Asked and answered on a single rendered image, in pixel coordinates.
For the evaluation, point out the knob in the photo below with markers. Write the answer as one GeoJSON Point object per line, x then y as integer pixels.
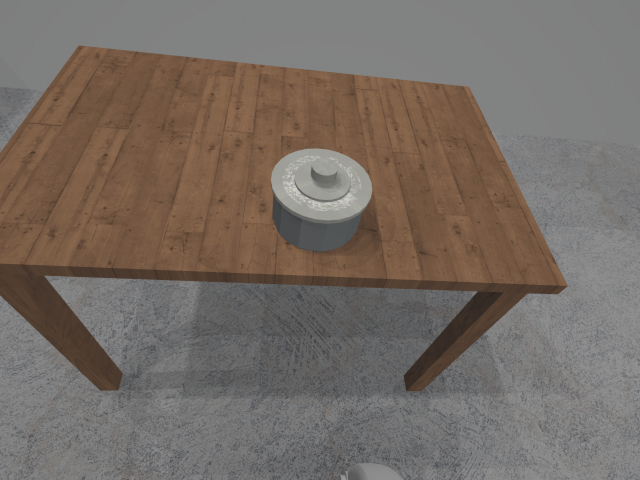
{"type": "Point", "coordinates": [324, 170]}

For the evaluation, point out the pot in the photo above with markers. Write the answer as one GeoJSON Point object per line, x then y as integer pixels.
{"type": "Point", "coordinates": [312, 236]}

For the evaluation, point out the table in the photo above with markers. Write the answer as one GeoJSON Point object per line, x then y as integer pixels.
{"type": "Point", "coordinates": [138, 165]}

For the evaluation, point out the lid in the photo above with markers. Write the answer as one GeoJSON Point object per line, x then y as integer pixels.
{"type": "Point", "coordinates": [339, 201]}

